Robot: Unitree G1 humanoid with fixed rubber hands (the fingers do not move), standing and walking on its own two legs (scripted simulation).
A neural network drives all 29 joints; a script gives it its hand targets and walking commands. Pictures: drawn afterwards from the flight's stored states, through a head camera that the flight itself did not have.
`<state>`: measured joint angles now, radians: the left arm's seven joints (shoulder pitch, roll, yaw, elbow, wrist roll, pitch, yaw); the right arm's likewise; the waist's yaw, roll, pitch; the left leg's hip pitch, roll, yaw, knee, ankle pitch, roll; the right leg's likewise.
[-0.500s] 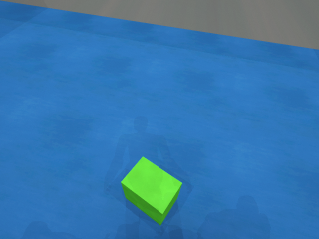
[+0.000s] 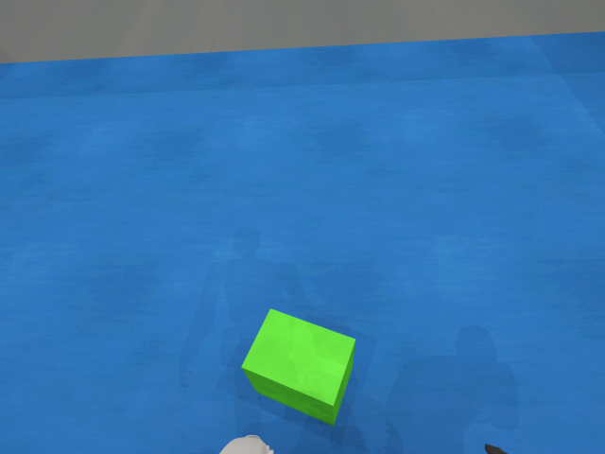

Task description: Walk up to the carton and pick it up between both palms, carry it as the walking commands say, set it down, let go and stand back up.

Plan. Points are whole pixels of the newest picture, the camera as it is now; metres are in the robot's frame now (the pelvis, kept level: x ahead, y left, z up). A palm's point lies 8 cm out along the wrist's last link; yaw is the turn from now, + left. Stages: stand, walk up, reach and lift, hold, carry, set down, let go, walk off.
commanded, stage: walk up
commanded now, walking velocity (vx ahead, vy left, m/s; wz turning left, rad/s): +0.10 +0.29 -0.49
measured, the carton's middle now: (302, 367) +0.44 +0.09 -0.65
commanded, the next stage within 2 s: none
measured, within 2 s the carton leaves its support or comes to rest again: neither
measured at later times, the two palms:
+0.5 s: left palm (95, 397) +0.21 +0.37 -0.13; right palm out of the picture -0.01 -0.08 -0.15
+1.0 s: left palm (68, 417) +0.18 +0.40 -0.14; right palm out of the picture -0.03 -0.04 -0.13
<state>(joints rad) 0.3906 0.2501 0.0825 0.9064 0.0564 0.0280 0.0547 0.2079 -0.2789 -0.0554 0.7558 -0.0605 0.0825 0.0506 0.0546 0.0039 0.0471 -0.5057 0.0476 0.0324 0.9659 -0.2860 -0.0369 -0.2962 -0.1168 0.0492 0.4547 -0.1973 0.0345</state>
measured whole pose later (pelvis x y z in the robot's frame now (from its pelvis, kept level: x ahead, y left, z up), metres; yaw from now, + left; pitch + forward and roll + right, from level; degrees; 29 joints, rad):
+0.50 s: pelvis +0.05 +0.16 -0.02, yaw -11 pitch +1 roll +0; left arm 0.13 0.19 0.04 0.88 0.03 0.02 0.05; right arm 0.37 -0.22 -0.03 0.96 -0.02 0.01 -0.02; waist -0.03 0.01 0.03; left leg -0.21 -0.01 0.22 0.54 -0.35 0.07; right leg -0.24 0.00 -0.11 0.52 -0.31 -0.04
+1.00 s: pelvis +0.04 +0.19 +0.00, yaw -16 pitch +1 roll -2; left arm 0.17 0.22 0.06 0.98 0.01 0.06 0.02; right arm 0.31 -0.18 -0.04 1.00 -0.03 0.00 -0.05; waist -0.04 -0.01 0.06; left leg -0.20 0.07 0.18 0.40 -0.21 0.03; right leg -0.30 -0.03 -0.02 0.68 -0.38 0.04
